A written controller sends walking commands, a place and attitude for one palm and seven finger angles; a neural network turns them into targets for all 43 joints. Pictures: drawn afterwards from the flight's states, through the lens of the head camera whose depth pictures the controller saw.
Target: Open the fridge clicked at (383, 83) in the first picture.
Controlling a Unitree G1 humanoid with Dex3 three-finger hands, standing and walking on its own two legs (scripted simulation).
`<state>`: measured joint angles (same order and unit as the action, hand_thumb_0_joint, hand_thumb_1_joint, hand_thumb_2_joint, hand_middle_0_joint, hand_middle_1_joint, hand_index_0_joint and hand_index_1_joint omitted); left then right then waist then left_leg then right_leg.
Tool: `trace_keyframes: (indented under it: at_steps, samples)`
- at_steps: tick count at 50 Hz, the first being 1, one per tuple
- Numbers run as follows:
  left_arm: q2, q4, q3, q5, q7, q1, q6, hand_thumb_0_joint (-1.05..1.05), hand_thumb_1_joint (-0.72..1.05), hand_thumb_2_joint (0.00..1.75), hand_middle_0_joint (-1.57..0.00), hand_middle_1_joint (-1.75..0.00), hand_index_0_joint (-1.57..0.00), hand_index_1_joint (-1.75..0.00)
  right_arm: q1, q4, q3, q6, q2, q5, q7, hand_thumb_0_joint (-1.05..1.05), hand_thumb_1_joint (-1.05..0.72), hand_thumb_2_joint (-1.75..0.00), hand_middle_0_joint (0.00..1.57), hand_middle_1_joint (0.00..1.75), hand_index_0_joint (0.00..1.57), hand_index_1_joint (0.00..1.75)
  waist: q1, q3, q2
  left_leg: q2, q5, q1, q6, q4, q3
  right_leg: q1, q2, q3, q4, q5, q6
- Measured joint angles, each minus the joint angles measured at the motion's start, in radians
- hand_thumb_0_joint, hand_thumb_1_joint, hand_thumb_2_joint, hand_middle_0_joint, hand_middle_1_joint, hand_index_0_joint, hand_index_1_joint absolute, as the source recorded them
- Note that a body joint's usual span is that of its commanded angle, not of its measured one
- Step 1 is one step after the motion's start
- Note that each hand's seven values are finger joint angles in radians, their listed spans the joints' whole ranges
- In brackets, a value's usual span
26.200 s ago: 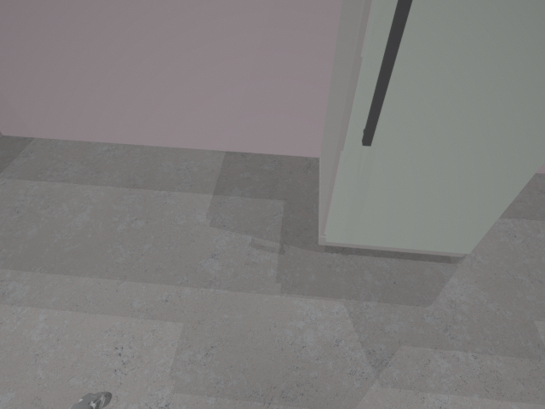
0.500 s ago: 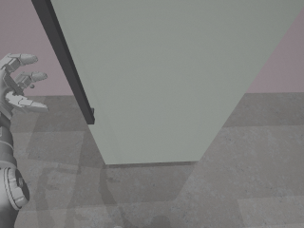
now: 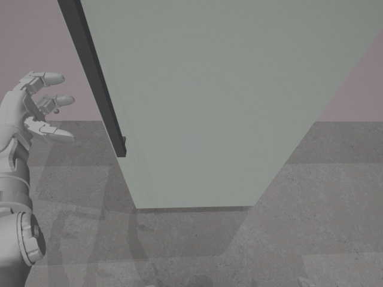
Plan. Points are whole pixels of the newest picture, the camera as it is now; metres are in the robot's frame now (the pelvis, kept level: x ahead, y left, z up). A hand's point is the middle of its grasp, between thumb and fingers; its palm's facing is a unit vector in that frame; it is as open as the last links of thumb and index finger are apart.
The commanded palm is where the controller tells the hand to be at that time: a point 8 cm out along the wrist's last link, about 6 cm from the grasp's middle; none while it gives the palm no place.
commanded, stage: move the hooked fingers beside the handle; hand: left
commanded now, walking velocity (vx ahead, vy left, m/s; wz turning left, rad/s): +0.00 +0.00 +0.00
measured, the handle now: (105, 92) +0.49 +0.19 +0.12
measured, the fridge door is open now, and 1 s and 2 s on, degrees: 0 0 0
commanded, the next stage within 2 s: feel for the door with the fingertips in 0.14 s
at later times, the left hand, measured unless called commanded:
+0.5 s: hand (70, 113) +0.42 +0.24 +0.13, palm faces +0.02 -1.00 +0.04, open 14.0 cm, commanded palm +0.39 +0.29 +0.13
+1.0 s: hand (73, 104) +0.44 +0.24 +0.14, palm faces +0.04 -1.00 +0.01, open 14.0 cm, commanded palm +0.41 +0.28 +0.13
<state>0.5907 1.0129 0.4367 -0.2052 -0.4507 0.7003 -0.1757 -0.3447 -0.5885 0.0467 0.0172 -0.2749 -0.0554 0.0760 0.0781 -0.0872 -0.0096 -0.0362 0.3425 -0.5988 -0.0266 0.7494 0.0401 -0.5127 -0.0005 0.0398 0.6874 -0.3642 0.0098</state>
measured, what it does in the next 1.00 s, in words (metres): stands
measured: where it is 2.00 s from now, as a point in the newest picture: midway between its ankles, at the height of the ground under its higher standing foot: outside the picture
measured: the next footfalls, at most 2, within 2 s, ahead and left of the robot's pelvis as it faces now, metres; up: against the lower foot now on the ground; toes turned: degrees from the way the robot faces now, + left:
none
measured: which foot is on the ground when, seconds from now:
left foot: down 0.00-1.00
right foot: down 0.00-1.00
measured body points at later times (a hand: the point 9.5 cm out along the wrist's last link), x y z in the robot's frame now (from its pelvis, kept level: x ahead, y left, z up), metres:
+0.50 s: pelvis +0.00 -0.01 +0.00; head +0.04 +0.00 +0.45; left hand +0.41 +0.29 +0.13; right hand +0.08 -0.28 -0.10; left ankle +0.01 +0.10 -0.71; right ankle -0.02 -0.13 -0.71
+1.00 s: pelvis -0.01 -0.02 +0.00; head +0.05 -0.01 +0.45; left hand +0.43 +0.29 +0.14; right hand +0.05 -0.29 -0.11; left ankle +0.01 +0.10 -0.71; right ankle -0.02 -0.13 -0.71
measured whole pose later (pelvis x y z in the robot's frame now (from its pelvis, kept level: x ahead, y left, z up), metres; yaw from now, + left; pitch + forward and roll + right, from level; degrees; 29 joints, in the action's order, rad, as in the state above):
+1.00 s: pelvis -0.01 -0.02 +0.00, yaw +0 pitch +10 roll -2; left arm 0.56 1.05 0.40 -0.20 -0.39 0.76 -0.22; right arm -0.36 -0.64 0.04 0.01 -0.29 -0.06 0.08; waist 0.09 -0.07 -0.01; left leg -0.05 0.33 -0.60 0.00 0.75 0.02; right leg -0.52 -0.02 0.06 0.70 -0.36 -0.01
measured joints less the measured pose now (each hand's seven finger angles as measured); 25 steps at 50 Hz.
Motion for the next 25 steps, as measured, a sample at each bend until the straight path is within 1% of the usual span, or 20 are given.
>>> trace_keyframes:
  at_steps: [3,7,12,15,21,23,25]
  samples:
    - [-0.011,-0.051,0.007,0.001,0.012,-0.031,-0.018,-0.01,-0.50,0.30,-0.30,-1.20,-0.30,-1.20,-0.006,0.006,-0.004,0.001,-0.002,0.003,-0.005,0.01,-0.90,-0.90,0.20,0.30,0.20,0.30,-0.004,0.004,-0.006,-0.002,0.001,0.003,0.001,0.001,0.002,0.002,-0.002,-0.003,-0.001,0.001,0.000]
    - [-0.023,-0.081,0.016,-0.025,0.004,-0.049,-0.032,-0.01,-0.50,0.30,-0.30,-1.20,-0.30,-1.20,-0.016,-0.008,-0.004,-0.005,-0.002,-0.001,-0.005,0.01,-0.90,-0.90,0.20,0.30,0.20,0.30,-0.012,-0.001,-0.005,-0.004,0.004,0.018,0.002,-0.003,0.003,0.017,-0.004,-0.003,-0.006,-0.001,-0.001]
    - [-0.012,-0.052,-0.011,-0.025,-0.007,-0.035,0.009,-0.01,-0.50,0.30,-0.30,-1.20,-0.30,-1.20,-0.023,-0.014,-0.004,-0.011,-0.006,-0.007,0.001,0.01,-0.90,-0.90,0.20,0.30,0.20,0.30,-0.013,-0.006,-0.007,-0.002,0.003,0.023,0.005,-0.005,-0.006,0.026,-0.004,0.006,-0.008,-0.003,-0.005]
    - [-0.012,-0.053,-0.026,-0.019,0.000,-0.040,0.020,-0.01,-0.50,0.30,-0.30,-1.20,-0.30,-1.20,-0.021,-0.010,-0.008,-0.010,-0.010,-0.006,0.001,0.01,-0.90,-0.90,0.20,0.30,0.20,0.30,-0.013,0.000,-0.009,-0.002,-0.002,0.020,0.006,-0.006,-0.008,0.022,-0.003,0.008,-0.006,-0.001,-0.006]
    - [-0.076,-0.121,-0.043,-0.038,0.026,-0.064,-0.017,-0.01,-0.50,0.30,-0.30,-1.20,-0.30,-1.20,-0.013,-0.021,-0.014,-0.003,-0.012,-0.003,0.000,0.01,-0.90,-0.90,0.20,0.30,0.20,0.30,-0.019,0.006,-0.008,-0.004,-0.006,0.027,0.010,-0.009,-0.011,0.028,-0.005,0.010,-0.005,0.000,-0.010]
    - [-0.085,-0.109,-0.039,-0.037,0.034,-0.055,-0.017,-0.01,-0.50,0.30,-0.30,-1.21,-0.30,-1.20,-0.007,-0.025,-0.010,-0.004,-0.009,-0.004,0.000,0.01,-0.90,-0.90,0.20,0.30,0.20,0.30,-0.016,0.004,-0.004,-0.005,-0.006,0.031,0.012,-0.009,-0.011,0.030,-0.006,0.010,-0.002,-0.001,-0.012]
    - [-0.082,-0.092,-0.040,-0.025,0.045,-0.046,-0.005,-0.01,-0.50,0.30,-0.30,-1.21,-0.30,-1.20,-0.002,-0.021,-0.008,-0.004,-0.005,-0.005,-0.001,0.01,-0.90,-0.90,0.20,0.30,0.20,0.30,-0.009,0.003,-0.002,-0.006,-0.007,0.031,0.013,-0.009,-0.012,0.029,-0.008,0.011,0.001,-0.002,-0.014]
